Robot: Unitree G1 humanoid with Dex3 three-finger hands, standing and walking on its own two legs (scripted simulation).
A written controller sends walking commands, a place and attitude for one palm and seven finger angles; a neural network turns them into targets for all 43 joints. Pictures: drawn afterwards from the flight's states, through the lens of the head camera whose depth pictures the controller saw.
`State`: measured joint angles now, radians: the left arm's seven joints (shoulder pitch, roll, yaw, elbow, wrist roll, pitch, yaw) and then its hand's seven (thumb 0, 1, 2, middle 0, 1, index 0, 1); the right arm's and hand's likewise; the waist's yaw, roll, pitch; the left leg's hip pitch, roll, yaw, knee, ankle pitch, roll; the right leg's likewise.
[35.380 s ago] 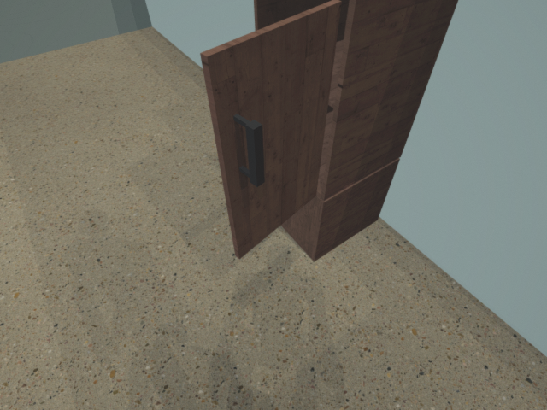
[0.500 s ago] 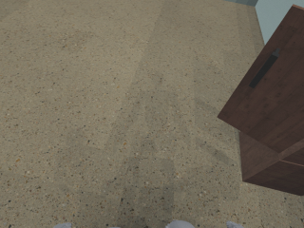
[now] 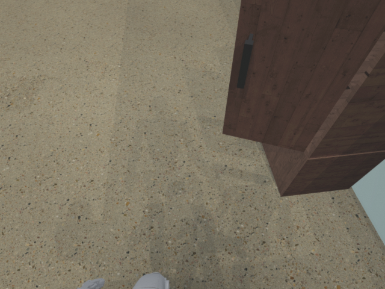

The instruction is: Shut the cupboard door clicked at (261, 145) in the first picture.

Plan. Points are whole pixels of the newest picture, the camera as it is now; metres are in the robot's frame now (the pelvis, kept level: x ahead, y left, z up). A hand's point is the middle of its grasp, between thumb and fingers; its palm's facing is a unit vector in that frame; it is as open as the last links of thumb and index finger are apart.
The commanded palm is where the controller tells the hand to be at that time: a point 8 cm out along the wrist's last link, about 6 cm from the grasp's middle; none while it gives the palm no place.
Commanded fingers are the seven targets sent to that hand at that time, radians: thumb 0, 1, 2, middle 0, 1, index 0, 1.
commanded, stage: turn to face it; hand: left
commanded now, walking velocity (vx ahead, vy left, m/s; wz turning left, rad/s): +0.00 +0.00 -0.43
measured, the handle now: (245, 61) +0.71 -0.13 +0.05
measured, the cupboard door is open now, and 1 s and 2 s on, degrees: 66 66 66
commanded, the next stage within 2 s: take the last steps up to it in 0.36 s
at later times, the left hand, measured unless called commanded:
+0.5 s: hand (121, 275) +0.17 +0.19 -0.16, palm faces -0.21 -0.95 -0.25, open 7.4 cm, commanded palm none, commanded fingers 0.00 0.90 0.90 -0.20 -0.30 -0.20 -0.30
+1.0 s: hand (144, 247) +0.23 +0.14 -0.17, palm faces -0.32 -0.94 -0.13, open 7.4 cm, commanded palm none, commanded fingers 0.00 0.90 0.90 -0.20 -0.30 -0.20 -0.30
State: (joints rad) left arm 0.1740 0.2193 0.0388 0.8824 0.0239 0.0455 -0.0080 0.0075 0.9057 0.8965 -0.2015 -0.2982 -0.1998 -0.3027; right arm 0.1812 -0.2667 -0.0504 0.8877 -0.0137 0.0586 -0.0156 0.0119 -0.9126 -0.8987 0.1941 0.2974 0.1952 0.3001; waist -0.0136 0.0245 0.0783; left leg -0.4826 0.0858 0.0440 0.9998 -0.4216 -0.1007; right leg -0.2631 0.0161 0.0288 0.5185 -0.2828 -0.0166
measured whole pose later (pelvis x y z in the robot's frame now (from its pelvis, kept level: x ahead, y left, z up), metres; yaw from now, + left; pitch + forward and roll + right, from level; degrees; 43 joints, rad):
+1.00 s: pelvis +0.12 -0.02 +0.01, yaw -19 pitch +1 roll -3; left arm 0.20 0.24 0.07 1.01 0.04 0.05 -0.05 0.01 0.91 0.90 -0.20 -0.30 -0.19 -0.30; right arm 0.37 -0.16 -0.01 1.01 -0.04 -0.05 -0.04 0.01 -0.91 -0.90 0.20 0.30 0.20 0.30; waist -0.02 -0.04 0.04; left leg -0.13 0.12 0.17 0.41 -0.29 -0.01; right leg -0.55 -0.04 -0.02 1.10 -0.26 0.02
